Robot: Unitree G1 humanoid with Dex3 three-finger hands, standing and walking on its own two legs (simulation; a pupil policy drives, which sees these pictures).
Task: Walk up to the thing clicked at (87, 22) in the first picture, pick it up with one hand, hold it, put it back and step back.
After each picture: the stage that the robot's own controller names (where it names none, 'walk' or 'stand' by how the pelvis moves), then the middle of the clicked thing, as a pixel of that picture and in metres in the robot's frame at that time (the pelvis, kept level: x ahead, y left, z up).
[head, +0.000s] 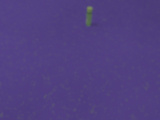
stand; (89, 16) +1.82 -0.08 -0.65
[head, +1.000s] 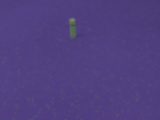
walk; (72, 28) +1.67 +0.23 -0.64
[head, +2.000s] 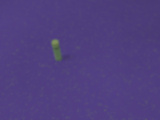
walk; (56, 50) +1.12 +0.34 -0.65
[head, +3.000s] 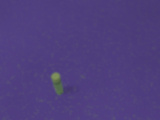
walk; (57, 84) +0.73 +0.26 -0.65
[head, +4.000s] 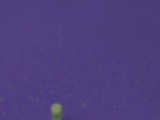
walk; (56, 115) +0.48 +0.16 -0.63
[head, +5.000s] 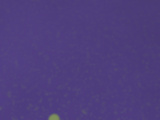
stand; out of the picture +0.41 +0.18 -0.65
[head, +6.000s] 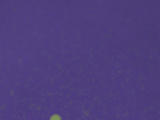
stand; out of the picture +0.40 +0.17 -0.65
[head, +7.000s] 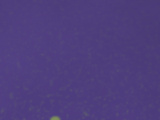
stand; out of the picture +0.40 +0.18 -0.66
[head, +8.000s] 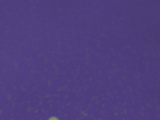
stand; out of the picture +0.39 +0.19 -0.66
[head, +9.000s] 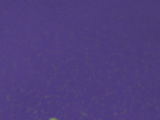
go down; out of the picture +0.38 +0.20 -0.66
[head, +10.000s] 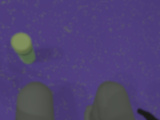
go down; (25, 51) +0.46 +0.21 -0.30
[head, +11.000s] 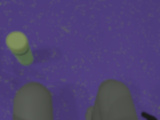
approach; (22, 51) +0.46 +0.22 -0.27
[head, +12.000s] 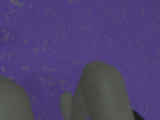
close in; out of the picture +0.46 +0.27 -0.17
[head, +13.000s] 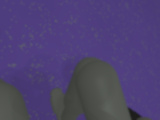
close; out of the picture +0.45 +0.28 -0.16
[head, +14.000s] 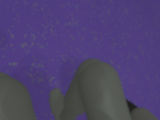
lift; out of the picture +0.42 +0.27 -0.17
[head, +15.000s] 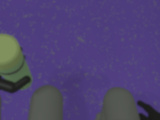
lift; (14, 68) +0.34 +0.22 -0.01
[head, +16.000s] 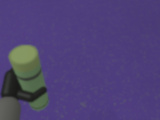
hold; (32, 82) +0.32 +0.17 +0.06
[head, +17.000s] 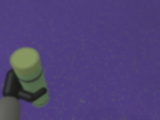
hold; (33, 82) +0.32 +0.17 +0.04
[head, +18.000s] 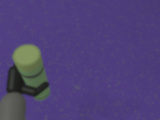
crouch; (35, 77) +0.35 +0.16 -0.01
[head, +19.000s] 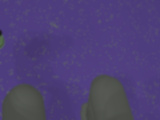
lower; out of the picture +0.49 +0.24 -0.05
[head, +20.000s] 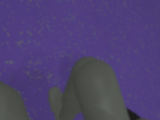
lower; out of the picture +0.45 +0.30 -0.17
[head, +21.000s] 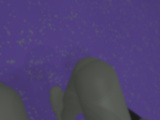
lower; out of the picture +0.46 +0.30 -0.17
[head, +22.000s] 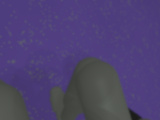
lower; out of the picture +0.45 +0.30 -0.17
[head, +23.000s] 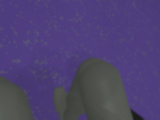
lower; out of the picture +0.44 +0.31 -0.16
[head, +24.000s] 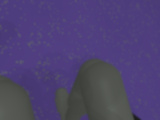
open; out of the picture +0.45 +0.26 -0.17
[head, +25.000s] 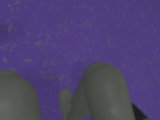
stand; out of the picture +0.45 +0.26 -0.18
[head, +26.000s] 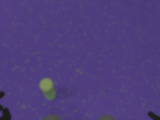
stand; (48, 90) +0.43 +0.18 -0.49
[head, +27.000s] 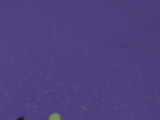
stand; out of the picture +0.40 +0.16 -0.60
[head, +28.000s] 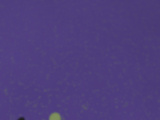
stand; out of the picture +0.39 +0.16 -0.60
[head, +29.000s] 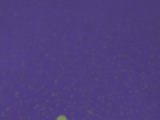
stand; out of the picture +0.42 +0.15 -0.65
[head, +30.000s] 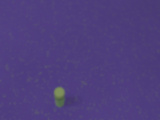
walk; (59, 97) +0.47 +0.10 -0.64
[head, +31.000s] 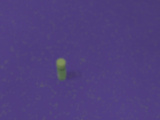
walk; (61, 70) +0.71 +0.15 -0.63
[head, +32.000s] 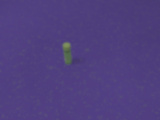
stand; (67, 54) +1.05 +0.21 -0.63
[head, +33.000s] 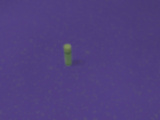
stand; (67, 55) +1.07 +0.16 -0.65
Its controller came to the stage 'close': yes
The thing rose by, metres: 0.69
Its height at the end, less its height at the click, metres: +0.00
